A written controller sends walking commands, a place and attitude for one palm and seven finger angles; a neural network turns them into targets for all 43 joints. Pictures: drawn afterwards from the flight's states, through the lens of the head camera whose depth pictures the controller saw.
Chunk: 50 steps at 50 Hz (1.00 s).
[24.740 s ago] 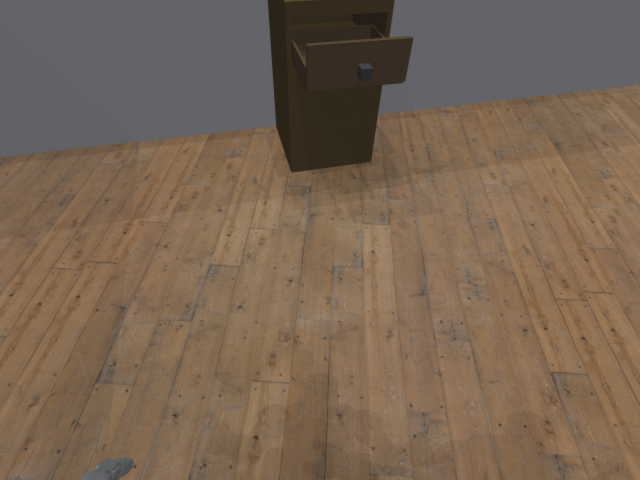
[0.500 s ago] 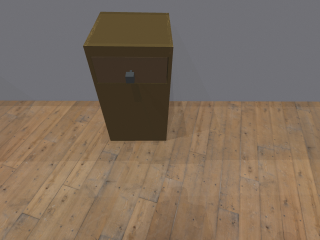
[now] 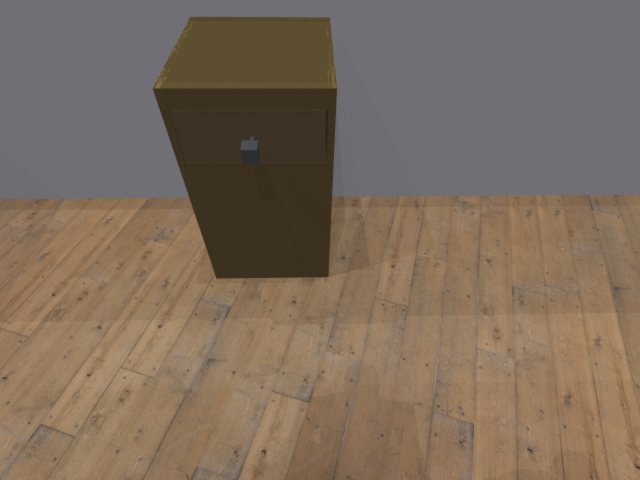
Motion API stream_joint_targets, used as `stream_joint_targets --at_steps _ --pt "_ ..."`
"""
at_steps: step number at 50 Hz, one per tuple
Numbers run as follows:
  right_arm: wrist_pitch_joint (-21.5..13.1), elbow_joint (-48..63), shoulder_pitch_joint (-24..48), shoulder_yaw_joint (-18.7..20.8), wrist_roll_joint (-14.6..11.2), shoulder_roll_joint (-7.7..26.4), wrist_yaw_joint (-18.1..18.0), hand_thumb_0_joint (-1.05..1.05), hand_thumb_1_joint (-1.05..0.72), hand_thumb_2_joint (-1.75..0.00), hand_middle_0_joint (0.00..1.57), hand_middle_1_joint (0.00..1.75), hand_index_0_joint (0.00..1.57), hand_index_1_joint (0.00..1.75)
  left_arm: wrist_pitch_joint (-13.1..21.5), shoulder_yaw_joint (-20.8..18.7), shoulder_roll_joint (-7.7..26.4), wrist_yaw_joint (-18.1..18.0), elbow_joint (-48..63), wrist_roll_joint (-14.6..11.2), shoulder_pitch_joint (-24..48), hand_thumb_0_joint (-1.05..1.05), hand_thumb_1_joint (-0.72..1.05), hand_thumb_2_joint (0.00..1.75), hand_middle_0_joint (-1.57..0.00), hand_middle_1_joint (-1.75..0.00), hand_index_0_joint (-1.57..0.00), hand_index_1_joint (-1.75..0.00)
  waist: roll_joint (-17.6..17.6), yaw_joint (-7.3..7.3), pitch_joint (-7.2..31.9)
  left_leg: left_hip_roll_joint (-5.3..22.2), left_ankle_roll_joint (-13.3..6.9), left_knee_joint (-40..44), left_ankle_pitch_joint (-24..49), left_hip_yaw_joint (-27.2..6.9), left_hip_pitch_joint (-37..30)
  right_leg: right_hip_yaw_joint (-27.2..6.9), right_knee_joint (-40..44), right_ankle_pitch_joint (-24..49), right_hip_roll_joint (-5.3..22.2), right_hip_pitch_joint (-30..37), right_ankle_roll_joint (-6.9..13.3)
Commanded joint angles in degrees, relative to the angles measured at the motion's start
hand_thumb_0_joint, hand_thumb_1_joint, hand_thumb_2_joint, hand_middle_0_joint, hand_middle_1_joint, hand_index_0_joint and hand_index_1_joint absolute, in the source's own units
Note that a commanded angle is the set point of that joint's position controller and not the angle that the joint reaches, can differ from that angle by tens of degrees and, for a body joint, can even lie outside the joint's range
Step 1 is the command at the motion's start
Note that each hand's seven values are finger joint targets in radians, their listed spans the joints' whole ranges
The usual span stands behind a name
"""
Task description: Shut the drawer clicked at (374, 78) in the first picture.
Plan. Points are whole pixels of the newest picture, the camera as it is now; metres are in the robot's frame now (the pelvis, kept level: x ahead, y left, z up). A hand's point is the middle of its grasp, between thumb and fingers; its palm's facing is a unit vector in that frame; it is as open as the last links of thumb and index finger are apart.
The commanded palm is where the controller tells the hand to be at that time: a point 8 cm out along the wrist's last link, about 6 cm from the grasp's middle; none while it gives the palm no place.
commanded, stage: look to check the result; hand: left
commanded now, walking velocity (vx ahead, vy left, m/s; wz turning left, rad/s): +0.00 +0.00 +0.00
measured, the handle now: (251, 147) +0.89 +0.23 -0.13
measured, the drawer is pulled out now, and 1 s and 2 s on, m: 0.00 0.00 0.00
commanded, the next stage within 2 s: stand and wait in 0.18 s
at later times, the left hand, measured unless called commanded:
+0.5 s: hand out of the picture +0.02 +0.17 -0.17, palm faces +0.02 -0.98 -0.20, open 7.4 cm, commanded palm none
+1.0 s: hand out of the picture +0.02 +0.18 -0.17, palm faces +0.02 -0.98 -0.21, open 7.4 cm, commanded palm none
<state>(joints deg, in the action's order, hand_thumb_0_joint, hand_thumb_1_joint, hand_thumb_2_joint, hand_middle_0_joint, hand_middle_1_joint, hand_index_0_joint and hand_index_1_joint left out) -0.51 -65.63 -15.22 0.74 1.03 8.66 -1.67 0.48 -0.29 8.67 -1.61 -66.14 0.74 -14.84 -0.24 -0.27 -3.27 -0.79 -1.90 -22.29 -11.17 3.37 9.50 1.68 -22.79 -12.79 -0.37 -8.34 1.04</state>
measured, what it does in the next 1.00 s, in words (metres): stands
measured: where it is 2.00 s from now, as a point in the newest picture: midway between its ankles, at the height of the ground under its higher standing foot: outside the picture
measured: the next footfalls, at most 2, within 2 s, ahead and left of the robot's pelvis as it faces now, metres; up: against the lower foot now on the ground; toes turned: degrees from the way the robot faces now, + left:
none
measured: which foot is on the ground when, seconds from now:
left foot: down 0.00-1.00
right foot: down 0.00-1.00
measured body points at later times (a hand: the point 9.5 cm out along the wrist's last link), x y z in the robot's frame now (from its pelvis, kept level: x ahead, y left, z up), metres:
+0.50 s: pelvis +0.01 -0.01 +0.00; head +0.02 -0.01 +0.45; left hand +0.02 +0.22 -0.16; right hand +0.01 -0.24 -0.16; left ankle +0.01 +0.10 -0.74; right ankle +0.00 -0.11 -0.74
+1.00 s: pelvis +0.01 -0.01 +0.00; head +0.02 -0.01 +0.45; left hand +0.02 +0.23 -0.16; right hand +0.02 -0.25 -0.16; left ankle +0.01 +0.10 -0.74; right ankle +0.00 -0.11 -0.74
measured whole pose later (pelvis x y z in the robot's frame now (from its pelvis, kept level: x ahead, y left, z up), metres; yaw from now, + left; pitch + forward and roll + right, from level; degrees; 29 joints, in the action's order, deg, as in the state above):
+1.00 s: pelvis +0.01 -0.01 +0.00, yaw +0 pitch -2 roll +0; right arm -0.7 -66.1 -13.2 0.5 1.1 10.5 -1.7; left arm 0.8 -0.5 10.5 -1.3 -66.0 0.7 -13.0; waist -0.1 -0.2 -2.8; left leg -0.2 -1.1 -20.2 -10.9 3.1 7.5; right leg 1.8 -20.4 -12.5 -1.1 -6.2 1.7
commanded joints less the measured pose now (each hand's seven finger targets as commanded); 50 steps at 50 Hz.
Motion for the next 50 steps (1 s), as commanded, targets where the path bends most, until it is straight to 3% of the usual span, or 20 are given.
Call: stream_joint_targets --at_steps 1,9,13,20,28,50 --pt "-0.4 0.86 -3.7 1.09 -0.26 5.91 -0.67 0.0 -0.9 -0.9 0.2 0.3 0.2 0.3 0.87 -1.11 6.7 -0.63 1.43 -0.2 -3.0 0.0 0.9 0.9 -0.2 -0.3 -0.2 -0.3 0.06 -0.42 -0.85 6.83 -0.72 4.03 4.8 -6.6 -1.56 -6.13 5.35 3.99 5.91 -3.63 1.68" --pt "-0.34 0.84 -2.86 1.1 -0.24 6.33 -0.62 0.0 -0.9 -0.9 0.2 0.3 0.2 0.3 0.99 -1.11 7.16 -0.57 1.48 -0.17 -2.69 0.0 0.9 0.9 -0.2 -0.3 -0.2 -0.3 -0.1 -0.42 -1.34 6.84 -0.46 4.03 4.35 -6.26 -1.64 -6.44 6.18 3.62 6.1 -3.76 1.68" --pt "-0.51 0.95 -2.44 1.16 -0.26 6.77 -0.68 0.0 -0.9 -0.9 0.2 0.3 0.2 0.3 1.2 -1.29 7.44 -0.6 1.72 -0.2 -2.59 0.0 0.9 0.9 -0.2 -0.3 -0.2 -0.3 0.17 -0.28 0.31 6.92 -0.4 3.56 6.8 -6.32 -2.49 -6.24 5.62 6.97 6.09 -2.36 1.72" --pt "-0.47 0.8 -2.12 1.05 -0.18 6.92 -0.68 0.0 -0.9 -0.9 0.2 0.3 0.2 0.3 1.09 -1.28 7.68 -0.49 1.72 -0.26 -1.98 0.0 0.9 0.9 -0.2 -0.3 -0.2 -0.3 0.52 -0.27 -0.85 6.98 -0.33 4.31 5.54 -6.46 -1.98 -6.31 6.25 5.19 6.08 -2.65 1.7" --pt "-0.65 0.83 -1.99 1.1 -0.28 7.7 -0.75 0.0 -0.9 -0.9 0.2 0.3 0.2 0.3 1.26 -1.46 8.36 -0.51 2.01 -0.27 -1.56 0.0 0.9 0.9 -0.2 -0.3 -0.2 -0.3 0.68 -0.25 1.05 7.21 -0.28 4.15 8.15 -6.38 -2.91 -5.93 5.79 8.5 6.24 -0.97 1.71" --pt "-0.75 0.86 -0.74 0.96 -0.18 8.88 -0.71 0.0 -0.9 -0.9 0.2 0.3 0.2 0.3 1.23 -1.5 9.48 -0.29 1.88 -0.26 -0.55 0.0 0.9 0.9 -0.2 -0.3 -0.2 -0.3 0.01 -0.23 -0.23 7.46 -0.23 5.44 6.81 -6.62 -3.17 -6.18 6.84 6.41 6.32 -1.51 1.7"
